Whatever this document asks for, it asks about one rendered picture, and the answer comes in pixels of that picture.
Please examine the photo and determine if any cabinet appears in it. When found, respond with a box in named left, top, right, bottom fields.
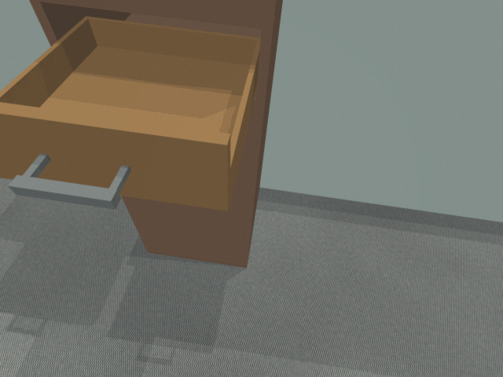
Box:
left=29, top=0, right=283, bottom=268

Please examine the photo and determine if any drawer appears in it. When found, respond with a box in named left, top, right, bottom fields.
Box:
left=0, top=16, right=261, bottom=211

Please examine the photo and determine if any handle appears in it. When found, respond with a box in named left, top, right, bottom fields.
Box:
left=8, top=153, right=131, bottom=210

